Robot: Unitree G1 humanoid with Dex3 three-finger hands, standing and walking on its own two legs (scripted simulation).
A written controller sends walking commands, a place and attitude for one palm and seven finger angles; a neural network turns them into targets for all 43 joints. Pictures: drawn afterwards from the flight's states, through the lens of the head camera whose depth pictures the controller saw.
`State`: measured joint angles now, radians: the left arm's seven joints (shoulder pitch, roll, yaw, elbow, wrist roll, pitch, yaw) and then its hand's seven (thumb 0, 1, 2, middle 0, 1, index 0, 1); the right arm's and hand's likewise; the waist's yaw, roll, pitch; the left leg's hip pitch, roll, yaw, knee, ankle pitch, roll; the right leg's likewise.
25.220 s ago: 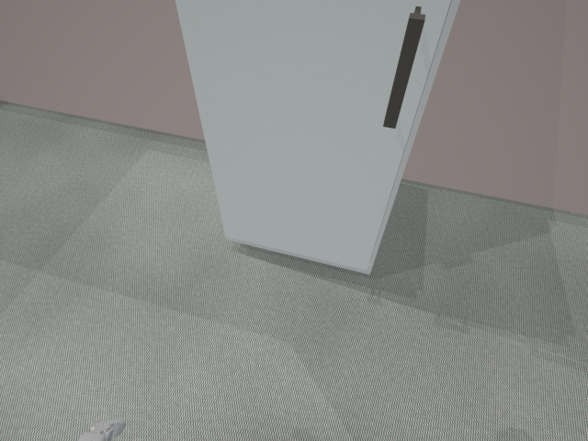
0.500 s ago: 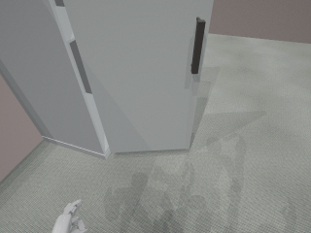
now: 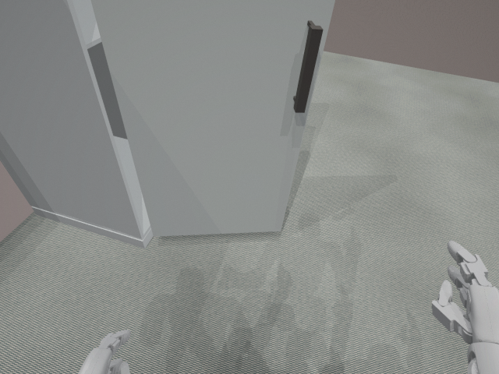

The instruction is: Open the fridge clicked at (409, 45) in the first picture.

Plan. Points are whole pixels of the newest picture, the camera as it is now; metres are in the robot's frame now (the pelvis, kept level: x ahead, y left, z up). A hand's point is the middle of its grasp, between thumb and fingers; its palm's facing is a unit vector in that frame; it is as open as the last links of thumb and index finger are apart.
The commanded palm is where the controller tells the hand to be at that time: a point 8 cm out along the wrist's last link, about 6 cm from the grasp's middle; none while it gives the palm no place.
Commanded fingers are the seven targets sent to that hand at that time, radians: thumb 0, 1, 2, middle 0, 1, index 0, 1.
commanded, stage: let the arm hang, fingers relaxed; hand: right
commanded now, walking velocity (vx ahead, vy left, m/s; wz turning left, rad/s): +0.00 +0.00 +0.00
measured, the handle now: (304, 68) +0.85 -0.07 +0.14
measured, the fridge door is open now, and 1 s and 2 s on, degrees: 67 67 67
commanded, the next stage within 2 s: look to check the result in 1.00 s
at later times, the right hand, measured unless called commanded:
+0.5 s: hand out of the picture +0.04 -0.22 -0.15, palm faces -0.06 +0.96 -0.27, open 7.3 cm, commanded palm none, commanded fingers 0.00 -0.90 -0.90 0.20 0.30 0.20 0.30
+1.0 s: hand out of the picture +0.09 -0.21 -0.15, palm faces -0.07 +0.97 -0.22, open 7.4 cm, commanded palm none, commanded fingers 0.00 -0.90 -0.90 0.20 0.30 0.20 0.30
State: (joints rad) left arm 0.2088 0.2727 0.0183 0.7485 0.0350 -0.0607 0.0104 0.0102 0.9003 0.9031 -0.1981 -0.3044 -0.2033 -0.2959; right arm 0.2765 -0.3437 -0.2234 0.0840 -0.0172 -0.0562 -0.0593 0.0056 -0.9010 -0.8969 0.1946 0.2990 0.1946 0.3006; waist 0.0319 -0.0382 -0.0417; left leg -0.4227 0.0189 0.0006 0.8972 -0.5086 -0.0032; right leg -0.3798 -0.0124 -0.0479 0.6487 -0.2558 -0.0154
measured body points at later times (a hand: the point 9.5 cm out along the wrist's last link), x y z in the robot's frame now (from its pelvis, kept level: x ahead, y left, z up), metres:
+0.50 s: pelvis +0.02 -0.01 +0.02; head +0.07 +0.00 +0.47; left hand +0.01 +0.23 -0.14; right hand +0.04 -0.27 -0.13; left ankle +0.02 +0.13 -0.72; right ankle +0.05 -0.12 -0.72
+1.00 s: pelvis +0.04 -0.03 +0.02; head +0.06 -0.03 +0.47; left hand +0.06 +0.21 -0.13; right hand +0.10 -0.26 -0.14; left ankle +0.02 +0.13 -0.72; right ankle +0.05 -0.12 -0.72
